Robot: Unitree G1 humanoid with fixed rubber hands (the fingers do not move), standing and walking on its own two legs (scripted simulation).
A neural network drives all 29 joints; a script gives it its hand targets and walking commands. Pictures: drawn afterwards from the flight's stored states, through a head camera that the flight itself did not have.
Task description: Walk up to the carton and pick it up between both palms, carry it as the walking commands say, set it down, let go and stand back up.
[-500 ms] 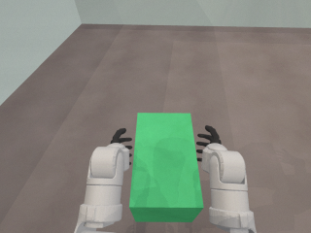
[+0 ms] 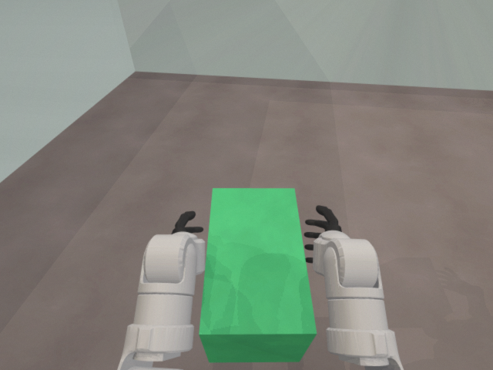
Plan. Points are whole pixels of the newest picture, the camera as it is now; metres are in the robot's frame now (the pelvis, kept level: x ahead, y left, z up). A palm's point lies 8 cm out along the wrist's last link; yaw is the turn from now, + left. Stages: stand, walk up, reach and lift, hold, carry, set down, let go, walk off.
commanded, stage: carry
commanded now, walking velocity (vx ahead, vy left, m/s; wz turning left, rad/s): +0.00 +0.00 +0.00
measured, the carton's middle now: (254, 271) +0.32 +0.00 +0.00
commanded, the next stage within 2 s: none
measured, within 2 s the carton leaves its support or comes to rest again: neither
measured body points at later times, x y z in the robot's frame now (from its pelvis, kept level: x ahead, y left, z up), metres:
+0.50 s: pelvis -0.01 +0.01 -0.01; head -0.02 +0.01 +0.44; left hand +0.30 +0.14 +0.08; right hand +0.32 -0.10 +0.09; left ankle +0.01 +0.14 -0.73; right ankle +0.06 -0.07 -0.73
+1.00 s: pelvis -0.10 +0.02 -0.02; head -0.08 +0.02 +0.43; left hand +0.22 +0.14 +0.05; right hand +0.23 -0.10 +0.06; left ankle -0.08 +0.13 -0.70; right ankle +0.05 -0.08 -0.73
